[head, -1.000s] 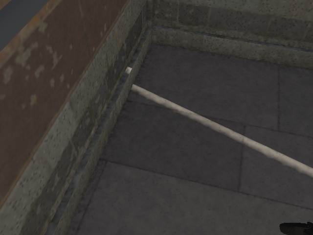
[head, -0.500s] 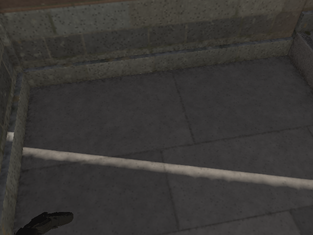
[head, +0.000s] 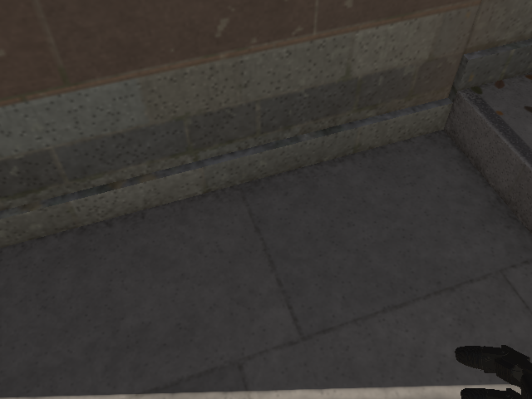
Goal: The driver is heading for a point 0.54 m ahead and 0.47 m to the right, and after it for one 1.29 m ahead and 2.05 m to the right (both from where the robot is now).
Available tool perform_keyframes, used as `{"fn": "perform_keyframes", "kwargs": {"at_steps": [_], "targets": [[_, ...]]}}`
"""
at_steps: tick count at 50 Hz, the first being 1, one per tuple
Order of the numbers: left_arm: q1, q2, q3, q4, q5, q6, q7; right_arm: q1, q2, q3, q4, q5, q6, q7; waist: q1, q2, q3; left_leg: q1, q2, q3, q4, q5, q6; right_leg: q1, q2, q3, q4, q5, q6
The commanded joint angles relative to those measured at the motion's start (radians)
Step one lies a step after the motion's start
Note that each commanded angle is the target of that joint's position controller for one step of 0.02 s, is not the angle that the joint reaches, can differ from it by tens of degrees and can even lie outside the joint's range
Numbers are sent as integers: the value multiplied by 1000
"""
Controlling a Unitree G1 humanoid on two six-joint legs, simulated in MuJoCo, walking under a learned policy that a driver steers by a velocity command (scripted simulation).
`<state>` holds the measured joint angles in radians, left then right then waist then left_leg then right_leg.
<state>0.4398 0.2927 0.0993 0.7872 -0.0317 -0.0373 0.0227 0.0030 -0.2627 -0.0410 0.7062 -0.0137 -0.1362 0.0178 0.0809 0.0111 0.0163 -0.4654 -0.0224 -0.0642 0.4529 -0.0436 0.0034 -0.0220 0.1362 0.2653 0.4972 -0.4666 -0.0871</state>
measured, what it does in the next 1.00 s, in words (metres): walks ahead, turning right: right foot, then left foot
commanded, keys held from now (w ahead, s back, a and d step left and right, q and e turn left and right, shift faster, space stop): w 0.48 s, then w+e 0.32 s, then e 0.20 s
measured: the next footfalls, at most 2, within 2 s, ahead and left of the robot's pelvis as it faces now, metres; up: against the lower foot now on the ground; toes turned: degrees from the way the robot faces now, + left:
right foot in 0.48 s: +0.41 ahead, -0.15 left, +0.00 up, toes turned -6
left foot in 0.98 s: +0.72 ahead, -0.01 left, +0.00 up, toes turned -22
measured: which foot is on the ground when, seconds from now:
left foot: down 0.00-0.50, up 0.52-0.96, down 0.98-1.00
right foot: down 0.00-0.00, up 0.02-0.46, down 0.48-0.98, up 1.00-1.00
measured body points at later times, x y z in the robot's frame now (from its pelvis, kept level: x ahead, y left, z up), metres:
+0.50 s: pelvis +0.28 -0.05 +0.00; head +0.30 -0.06 +0.45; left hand +0.56 +0.14 -0.05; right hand +0.20 -0.31 -0.14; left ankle +0.13 +0.12 -0.71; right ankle +0.37 -0.15 -0.73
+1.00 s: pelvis +0.52 -0.08 +0.00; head +0.57 -0.09 +0.45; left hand +0.63 +0.21 -0.11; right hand +0.68 -0.38 -0.07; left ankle +0.68 +0.00 -0.73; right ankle +0.38 -0.15 -0.71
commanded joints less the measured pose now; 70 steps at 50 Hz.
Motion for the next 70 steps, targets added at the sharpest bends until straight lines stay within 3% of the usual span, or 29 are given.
{"fn": "perform_keyframes", "kwargs": {"at_steps": [1, 2, 3, 5, 9, 12, 19, 23, 24, 25, 26, 27, 30, 33, 37, 42, 47, 48, 49, 50, 51, 52, 54, 56, 64, 67, 68, 69, 70], "targets": [[126, -7, -19, -92, -20, -22, -13, 402, -278, -86, 65, -18, 5, 2, -110, 436, -395, 883, 426, -635, -63, -170, 290, -567, 26, -42, 675, -142, 26], [149, 89, -10, -40, -27, -23, -9, 357, -169, -64, 43, 16, 10, 4, -118, 257, -365, 840, 422, -733, -134, -485, 255, -657, -72, 1, 791, -94, 33], [8, 133, 0, -52, -20, -21, -9, 306, -114, -49, 33, 22, 16, -1, -157, 143, -207, 698, 373, -582, -161, -468, 216, -690, -102, -39, 805, 8, 39], [-129, 108, -7, -93, 15, -28, -11, 259, -116, -37, 52, 12, 32, -8, -148, 31, -43, 484, 293, -385, -204, -262, 201, -685, -161, -98, 766, 140, 56], [-183, 41, -26, -128, 11, -29, -27, 276, -68, -12, 95, 16, 19, -3, -113, 73, -1, 378, 224, -219, -285, -74, 222, -622, -216, -170, 573, 200, 72], [-303, -3, -51, -186, 20, -27, -32, 300, -140, -20, 132, 22, 21, -16, -120, 61, 32, 352, 241, -157, -316, 49, 230, -618, -239, -191, 338, 283, 86], [-473, 20, -59, -223, 10, -32, -43, 387, -184, -23, 182, 39, 45, -5, -149, 54, 46, 401, 273, -68, -292, 173, 177, -486, -176, -249, 76, 458, 30], [-308, 109, -19, -170, 26, -35, -41, 380, -213, -24, 210, 52, 62, -9, -52, 60, -48, 423, 233, 11, -66, 342, 115, -212, -132, -297, 0, 394, 19], [-145, 162, 9, -130, 25, -34, -30, 375, -194, -16, 200, 43, 64, -11, 17, 32, -140, 304, 181, 53, 137, 305, 81, 19, -177, -243, 18, 373, -12], [-3, 257, 27, -108, 34, -23, -25, 431, -79, 24, 169, 11, 54, -14, 32, -198, -295, -38, 54, 119, 541, -61, 19, 380, -421, 154, -27, 256, -136], [-5, 228, 18, -112, 23, -22, -35, 452, -78, 29, 161, 17, 28, -13, 22, -316, -377, -239, -14, 8, 754, -512, 14, 444, -515, 523, -225, 94, -239], [-91, 163, -5, -124, 22, -30, -41, 362, -187, -4, 139, 40, 10, -8, 2, -209, -220, -333, 54, -38, 812, -448, 34, 323, -478, 452, -255, 53, -197], [-226, 102, -26, -146, 44, -44, -55, 263, -174, -10, 111, 7, 17, -12, -71, -62, -42, -231, 155, -13, 660, -248, 10, 4, -359, 136, -283, 437, -165], [-229, 88, -28, -131, 28, -47, -44, 264, -137, -5, 90, -3, 37, -6, -113, -73, -44, -155, 148, -5, 577, -195, -37, -102, -315, 58, -328, 553, -191], [-192, 170, -1, -103, 28, -42, -19, 127, -149, -7, 33, -29, 48, -10, -84, -60, 7, -141, 109, 1, 310, 36, -78, -176, -256, -25, -344, 530, -161], [-95, 206, 13, -36, 14, -41, -14, -50, -144, 7, -33, -17, 34, -1, -24, -54, 59, -41, 53, -1, 46, 133, -57, -180, -242, -19, -292, 539, -105], [-127, 166, 2, -35, 21, 16, 4, 57, -211, -19, -12, -18, 20, 3, -75, -106, -55, 123, 8, -1, -63, 36, -11, -41, -212, 88, 1, 691, -55], [-145, 136, -13, -53, 20, 14, -1, 137, -230, -21, -6, -28, 19, -13, -130, -123, -115, 283, 66, -21, -107, 136, 27, -89, -153, 74, 137, 683, -20], [-151, 79, -32, -79, 31, 6, -4, 262, -274, -22, 2, -50, 25, -20, -175, 22, -267, 581, 244, -152, -8, 513, 99, -259, -76, 8, 393, 371, 36], [59, 37, -46, -65, 18, 14, -10, 270, -310, -26, 0, -71, 43, -27, -100, 238, -400, 865, 543, -542, 25, 938, 302, -546, 88, -33, 656, -304, 119], [111, 162, -21, -23, 21, 23, -11, 268, -261, -25, -5, -46, 71, -26, -99, 156, -475, 820, 582, -548, 39, 976, 323, -530, -17, 17, 841, -289, 148], [3, 221, -5, -43, 11, 40, -8, 216, -213, -12, -23, -34, 90, -33, -117, 107, -383, 727, 516, -394, 24, 866, 293, -571, -46, -25, 904, -220, 172], [-95, 208, -6, -59, 18, 78, 9, 136, -178, 1, -13, -14, 116, -54, -92, 40, -159, 457, 364, -179, -56, 533, 209, -594, -120, -114, 813, -81, 190], [-100, 134, -26, -81, 12, 107, 5, 94, -192, 0, -10, -27, 126, -55, -67, 119, -81, 262, 288, -66, -151, 330, 193, -482, -120, -185, 692, 1, 200], [-213, 149, -26, -174, 46, 99, -23, 73, -254, -39, 12, 2, 129, -52, -71, 197, -94, 201, 316, 45, -216, -90, 177, -241, -151, -280, 234, 181, 140], [-159, 178, -6, -145, 35, 107, -23, 98, -227, -37, 37, 34, 113, -46, -45, 121, -67, 162, 305, 72, -99, -202, 97, -103, -130, -292, 8, 249, 51], [-126, 216, 9, -136, 28, 110, -12, 154, -191, -29, 60, 21, 110, -37, -40, -14, -45, 78, 236, 149, 68, -291, 21, -22, -179, -190, -108, 364, -1], [-119, 331, 29, -167, 34, 109, 9, 194, -131, -9, 19, -43, 119, -27, -93, -340, -56, -146, 97, 237, 443, -616, -95, 51, -436, 171, -136, 710, -142], [-148, 337, 28, -213, 87, 85, -2, 61, -181, -28, -24, -20, 117, -40, -15, -269, -84, -213, 28, 56, 612, -634, -103, -82, -490, 297, -210, 610, -279]]}}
